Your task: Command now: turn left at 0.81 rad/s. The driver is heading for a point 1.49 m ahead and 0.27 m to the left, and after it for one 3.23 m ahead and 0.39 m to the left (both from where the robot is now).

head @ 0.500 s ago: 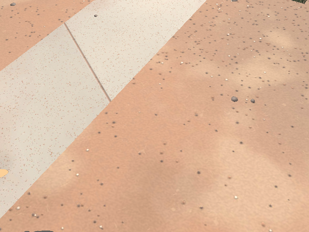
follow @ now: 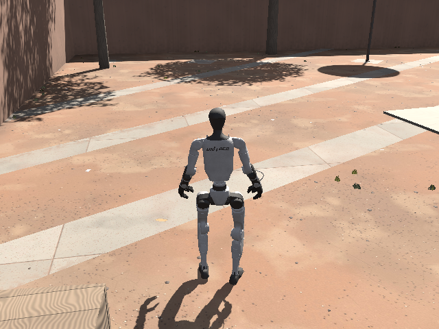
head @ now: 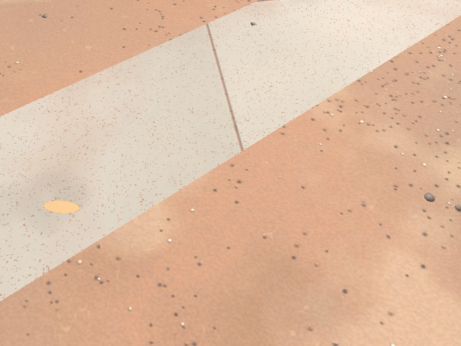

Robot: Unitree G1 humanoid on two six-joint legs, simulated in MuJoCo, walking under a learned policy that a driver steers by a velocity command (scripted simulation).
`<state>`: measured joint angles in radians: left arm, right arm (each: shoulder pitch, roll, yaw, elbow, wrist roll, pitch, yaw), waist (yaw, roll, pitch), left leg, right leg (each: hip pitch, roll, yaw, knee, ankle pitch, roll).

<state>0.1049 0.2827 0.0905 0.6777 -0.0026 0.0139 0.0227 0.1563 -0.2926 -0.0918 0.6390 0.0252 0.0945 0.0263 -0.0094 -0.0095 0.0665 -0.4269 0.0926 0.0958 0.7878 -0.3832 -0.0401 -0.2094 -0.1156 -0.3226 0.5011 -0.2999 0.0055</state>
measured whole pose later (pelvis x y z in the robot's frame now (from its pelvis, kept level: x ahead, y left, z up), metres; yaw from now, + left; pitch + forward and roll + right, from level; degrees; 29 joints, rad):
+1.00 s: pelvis +0.25 +0.19 -0.01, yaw +28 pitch +4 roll +1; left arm 0.50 0.28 0.06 0.89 0.00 -0.05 -0.03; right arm 0.11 -0.27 -0.01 0.60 -0.07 -0.07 0.01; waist 0.09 0.00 0.01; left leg -0.38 0.00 0.03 0.60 -0.28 0.01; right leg -0.28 -0.01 0.10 1.05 -0.38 -0.08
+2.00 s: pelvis +1.11 +0.34 +0.00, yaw -26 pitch +1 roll +3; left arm 0.12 0.39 0.05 0.68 0.04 0.00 -0.06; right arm 0.40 -0.34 -0.05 0.80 -0.03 -0.09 0.00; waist -0.05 -0.06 0.02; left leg -0.12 0.00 0.15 0.40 -0.29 -0.01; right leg -0.66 -0.02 0.02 1.26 -0.21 -0.09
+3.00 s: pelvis +1.63 +0.08 +0.00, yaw +5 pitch +2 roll -2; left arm -0.02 0.28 0.06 0.70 -0.01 0.00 0.02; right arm 0.19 -0.33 -0.10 0.55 0.02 0.06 -0.04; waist -0.03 0.01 0.08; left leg -0.38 -0.18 -0.25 0.49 -0.11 0.07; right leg -0.53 0.05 0.22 0.78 -0.29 0.09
